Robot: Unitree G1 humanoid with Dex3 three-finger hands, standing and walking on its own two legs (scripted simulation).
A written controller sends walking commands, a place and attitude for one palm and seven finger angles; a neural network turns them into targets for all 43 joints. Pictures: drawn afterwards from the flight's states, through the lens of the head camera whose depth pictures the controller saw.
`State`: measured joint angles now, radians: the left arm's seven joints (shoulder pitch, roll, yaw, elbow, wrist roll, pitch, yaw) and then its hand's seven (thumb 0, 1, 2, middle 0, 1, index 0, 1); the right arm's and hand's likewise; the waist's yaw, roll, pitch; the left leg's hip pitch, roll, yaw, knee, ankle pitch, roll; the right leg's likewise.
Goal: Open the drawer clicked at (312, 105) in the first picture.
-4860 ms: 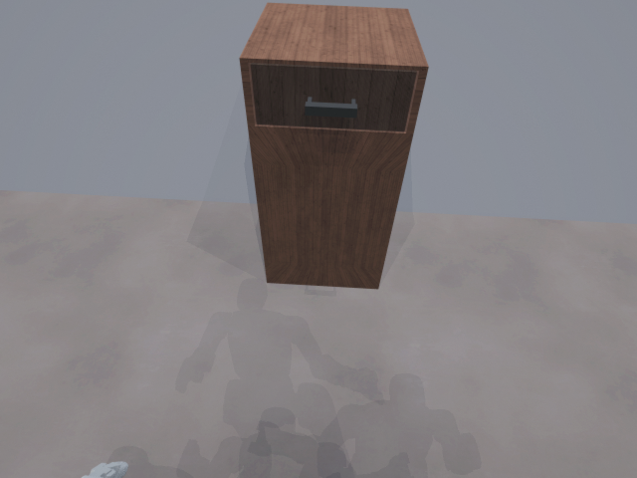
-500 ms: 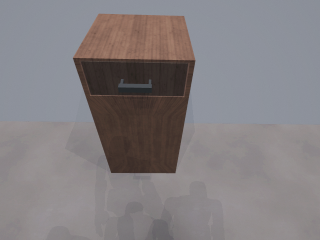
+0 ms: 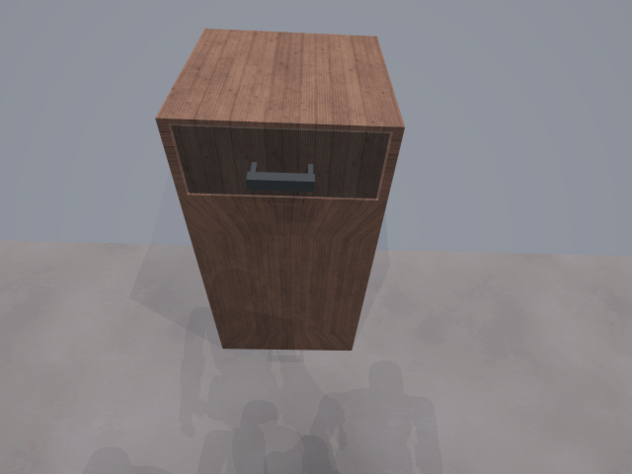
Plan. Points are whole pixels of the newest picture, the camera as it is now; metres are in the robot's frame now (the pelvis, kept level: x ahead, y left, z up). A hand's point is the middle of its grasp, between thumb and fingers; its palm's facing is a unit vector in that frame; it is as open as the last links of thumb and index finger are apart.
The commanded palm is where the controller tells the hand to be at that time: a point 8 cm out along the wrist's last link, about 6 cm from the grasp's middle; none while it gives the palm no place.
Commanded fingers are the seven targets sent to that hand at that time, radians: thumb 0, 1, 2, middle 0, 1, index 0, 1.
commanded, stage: look again from close up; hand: left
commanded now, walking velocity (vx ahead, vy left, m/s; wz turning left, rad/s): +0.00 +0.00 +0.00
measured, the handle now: (281, 174) +0.63 +0.10 +0.02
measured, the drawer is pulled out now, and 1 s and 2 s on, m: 0.00 0.00 0.00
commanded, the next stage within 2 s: shuffle to correct the standing spot in 0.08 s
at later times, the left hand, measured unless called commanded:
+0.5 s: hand out of the picture +0.00 +0.16 -0.17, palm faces -0.04 -0.99 -0.17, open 7.3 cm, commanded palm none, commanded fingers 0.00 0.90 0.90 -0.20 -0.30 -0.20 -0.30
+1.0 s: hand out of the picture +0.04 +0.09 -0.19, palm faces +0.09 -0.99 -0.08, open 7.3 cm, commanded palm none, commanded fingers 0.00 0.90 0.90 -0.20 -0.30 -0.20 -0.30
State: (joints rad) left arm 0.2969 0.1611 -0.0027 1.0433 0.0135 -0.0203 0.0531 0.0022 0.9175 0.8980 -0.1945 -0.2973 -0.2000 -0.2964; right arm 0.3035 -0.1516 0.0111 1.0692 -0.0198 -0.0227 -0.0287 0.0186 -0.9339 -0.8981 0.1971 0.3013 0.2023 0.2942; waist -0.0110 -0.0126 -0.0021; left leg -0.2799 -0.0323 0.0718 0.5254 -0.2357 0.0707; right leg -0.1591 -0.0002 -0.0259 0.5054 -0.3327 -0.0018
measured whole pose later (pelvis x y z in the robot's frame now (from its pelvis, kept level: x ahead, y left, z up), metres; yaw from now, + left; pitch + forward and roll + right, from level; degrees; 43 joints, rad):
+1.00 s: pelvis +0.10 -0.06 +0.00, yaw +3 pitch +1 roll -1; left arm 0.40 0.14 0.03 1.10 0.04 0.03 0.00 0.00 0.91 0.90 -0.20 -0.30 -0.20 -0.30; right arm 0.26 -0.12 -0.03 1.01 -0.03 -0.04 -0.04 0.00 -0.94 -0.90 0.20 0.30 0.20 0.29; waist 0.00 -0.07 0.00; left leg -0.31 0.06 0.16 0.60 -0.32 0.04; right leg -0.41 -0.02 -0.09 1.06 -0.42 -0.02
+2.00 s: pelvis +0.13 -0.12 +0.01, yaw +6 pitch +0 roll +0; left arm 0.34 0.21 0.06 1.06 0.03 0.04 0.00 0.00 0.91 0.90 -0.19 -0.30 -0.20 -0.30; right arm 0.32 -0.14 -0.01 1.02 -0.03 0.00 -0.03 0.00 -0.94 -0.90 0.20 0.30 0.20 0.29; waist 0.02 -0.06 -0.02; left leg -0.14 0.01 0.06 0.39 -0.26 0.02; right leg -0.48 -0.03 -0.02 1.00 -0.29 0.02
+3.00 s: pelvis +0.14 -0.18 +0.00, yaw +5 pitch -2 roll +1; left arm 0.30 0.12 0.00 1.13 0.00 -0.01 0.03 0.00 0.92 0.90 -0.20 -0.30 -0.20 -0.30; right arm 0.32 -0.15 0.01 1.14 -0.02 0.00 -0.04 0.00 -0.91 -0.90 0.19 0.30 0.20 0.29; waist -0.01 0.04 0.03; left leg -0.12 0.07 0.01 0.44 -0.29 -0.07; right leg -0.18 0.03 -0.06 0.50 -0.29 -0.06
